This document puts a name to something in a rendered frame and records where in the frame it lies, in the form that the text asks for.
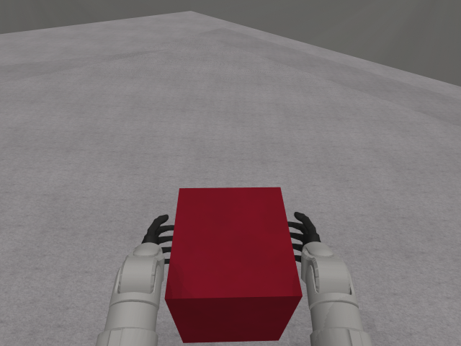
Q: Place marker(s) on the left robot forearm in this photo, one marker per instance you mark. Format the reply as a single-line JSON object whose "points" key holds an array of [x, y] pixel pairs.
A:
{"points": [[134, 304]]}

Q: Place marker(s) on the right robot forearm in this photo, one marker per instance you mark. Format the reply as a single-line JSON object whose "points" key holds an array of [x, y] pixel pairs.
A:
{"points": [[332, 300]]}

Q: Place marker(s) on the left robot hand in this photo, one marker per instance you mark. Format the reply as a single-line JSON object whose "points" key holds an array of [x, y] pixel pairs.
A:
{"points": [[155, 230]]}

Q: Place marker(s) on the carton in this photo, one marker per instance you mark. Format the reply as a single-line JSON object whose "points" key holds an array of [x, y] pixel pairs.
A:
{"points": [[232, 272]]}

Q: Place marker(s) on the right robot hand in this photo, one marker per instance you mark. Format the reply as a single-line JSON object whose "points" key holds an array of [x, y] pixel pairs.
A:
{"points": [[308, 230]]}

